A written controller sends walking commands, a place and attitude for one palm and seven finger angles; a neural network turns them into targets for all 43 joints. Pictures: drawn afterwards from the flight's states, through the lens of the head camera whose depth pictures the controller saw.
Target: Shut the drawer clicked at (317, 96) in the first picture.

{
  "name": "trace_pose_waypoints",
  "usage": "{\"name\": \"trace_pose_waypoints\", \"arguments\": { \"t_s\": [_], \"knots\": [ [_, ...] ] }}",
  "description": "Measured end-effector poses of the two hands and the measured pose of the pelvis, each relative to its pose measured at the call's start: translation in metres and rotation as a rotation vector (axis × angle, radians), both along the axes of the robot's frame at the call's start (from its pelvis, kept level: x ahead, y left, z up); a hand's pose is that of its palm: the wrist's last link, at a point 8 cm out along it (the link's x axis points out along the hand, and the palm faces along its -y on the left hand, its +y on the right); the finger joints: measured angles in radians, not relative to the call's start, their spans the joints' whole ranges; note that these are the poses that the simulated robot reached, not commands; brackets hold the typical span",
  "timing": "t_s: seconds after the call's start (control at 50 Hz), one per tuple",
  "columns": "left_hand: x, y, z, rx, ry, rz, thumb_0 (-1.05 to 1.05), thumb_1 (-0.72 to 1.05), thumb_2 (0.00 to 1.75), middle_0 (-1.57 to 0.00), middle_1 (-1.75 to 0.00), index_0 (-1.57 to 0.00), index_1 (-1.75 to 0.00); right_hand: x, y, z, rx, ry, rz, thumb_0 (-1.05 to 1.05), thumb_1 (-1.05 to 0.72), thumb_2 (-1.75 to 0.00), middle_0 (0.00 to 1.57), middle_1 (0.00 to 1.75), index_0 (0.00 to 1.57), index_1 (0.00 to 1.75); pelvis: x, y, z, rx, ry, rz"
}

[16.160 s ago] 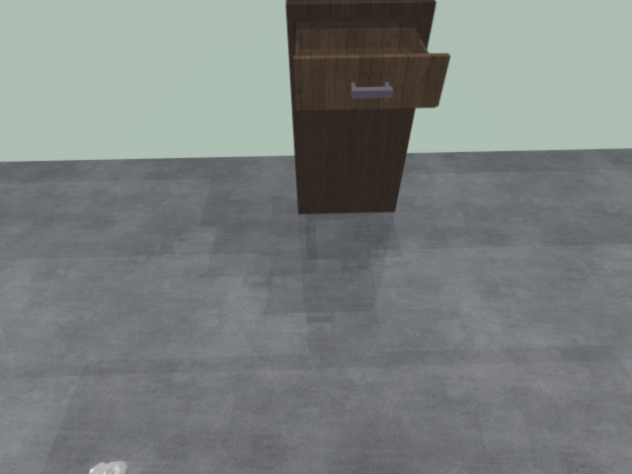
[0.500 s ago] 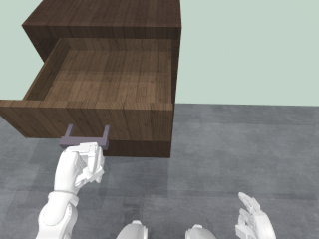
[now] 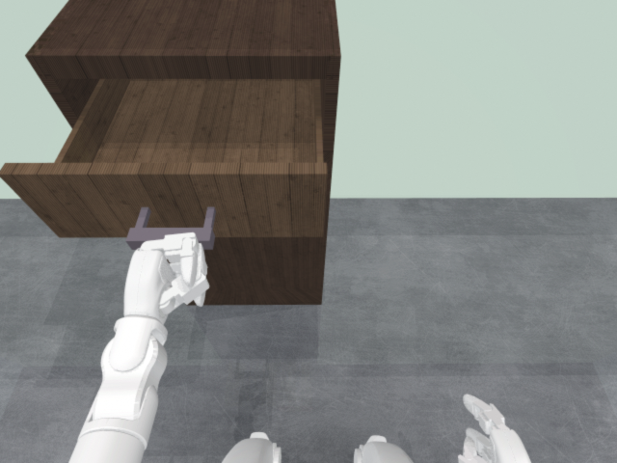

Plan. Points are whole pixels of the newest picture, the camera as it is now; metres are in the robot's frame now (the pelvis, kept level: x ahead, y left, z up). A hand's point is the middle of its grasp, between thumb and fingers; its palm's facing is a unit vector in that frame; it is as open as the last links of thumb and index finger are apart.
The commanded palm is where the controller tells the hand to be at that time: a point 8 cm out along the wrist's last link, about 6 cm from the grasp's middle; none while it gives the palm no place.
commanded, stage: push the drawer shut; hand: left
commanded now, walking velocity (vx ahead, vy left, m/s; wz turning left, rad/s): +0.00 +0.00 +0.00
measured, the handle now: (174, 226) +0.41 +0.20 +0.06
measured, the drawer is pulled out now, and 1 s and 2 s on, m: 0.20 0.08 0.00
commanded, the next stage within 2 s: pull the fist back off the drawer in 1.88 s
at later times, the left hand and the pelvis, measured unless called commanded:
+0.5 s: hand (212, 236) +0.39 +0.15 +0.05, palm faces +0.03 -1.00 -0.04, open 3.0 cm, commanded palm +0.38 +0.20 +0.06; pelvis +0.00 +0.00 +0.00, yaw +0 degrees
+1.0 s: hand (214, 202) +0.45 +0.15 +0.05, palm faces +0.03 -1.00 -0.04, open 3.1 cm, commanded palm +0.44 +0.21 +0.06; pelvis -0.01 -0.01 -0.01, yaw -1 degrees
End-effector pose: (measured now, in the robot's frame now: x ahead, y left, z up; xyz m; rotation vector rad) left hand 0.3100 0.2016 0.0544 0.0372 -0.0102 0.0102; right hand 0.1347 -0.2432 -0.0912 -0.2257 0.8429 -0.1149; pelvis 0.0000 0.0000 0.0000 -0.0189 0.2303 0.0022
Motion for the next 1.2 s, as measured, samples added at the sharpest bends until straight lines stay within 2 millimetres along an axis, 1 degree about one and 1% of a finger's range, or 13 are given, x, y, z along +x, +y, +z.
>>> {"name": "trace_pose_waypoints", "arguments": {
  "t_s": [0.16, 0.28, 0.38, 0.58, 0.8, 1.2],
  "knots": [
    [0.013, -0.001, -0.002, 0.002, -0.011, 0.007, -0.03, 0.79, 0.94, -1.4, -1.6, -1.4, -1.6, -0.006, -0.002, -0.006, -0.004, 0.045, -0.007, 0.01, -0.91, -0.9, 0.2, 0.3, 0.2, 0.3, 0.0, 0.0, -0.001, 0.001, 0.008, 0.001],
    [0.03, -0.002, -0.002, 0.006, -0.007, 0.014, -0.04, 0.79, 0.95, -1.4, -1.6, -1.4, -1.6, -0.01, -0.003, -0.01, -0.002, 0.07, -0.015, 0.01, -0.91, -0.9, 0.2, 0.3, 0.2, 0.3, -0.002, -0.001, -0.002, 0.001, 0.015, 0.001],
    [0.046, -0.003, -0.001, 0.008, -0.001, 0.014, -0.03, 0.8, 0.95, -1.4, -1.6, -1.4, -1.6, -0.018, -0.005, -0.011, -0.001, 0.092, -0.031, 0.01, -0.91, -0.9, 0.2, 0.3, 0.2, 0.3, -0.002, -0.003, -0.002, 0.002, 0.021, -0.003],
    [0.067, -0.003, 0.002, 0.007, -0.003, 0.018, 0.0, 0.81, 0.94, -1.4, -1.6, -1.4, -1.6, -0.043, -0.014, -0.015, -0.003, 0.161, -0.069, 0.01, -0.91, -0.9, 0.2, 0.3, 0.2, 0.3, -0.001, -0.006, -0.001, 0.004, 0.03, -0.012],
    [0.092, 0.0, 0.001, 0.006, 0.003, 0.021, -0.01, 0.78, 0.93, -1.4, -1.6, -1.4, -1.6, -0.071, -0.022, -0.021, -0.019, 0.24, -0.104, 0.01, -0.91, -0.9, 0.2, 0.3, 0.2, 0.3, -0.007, -0.008, -0.004, 0.003, 0.05, -0.014],
    [0.146, 0.006, 0.001, -0.007, 0.01, 0.025, -0.01, 0.74, 0.91, -1.4, -1.6, -1.4, -1.6, -0.118, -0.019, -0.027, -0.045, 0.371, -0.15, 0.01, -0.91, -0.9, 0.2, 0.3, 0.2, 0.3, -0.012, -0.001, -0.014, -0.01, 0.118, -0.021]
  ]
}}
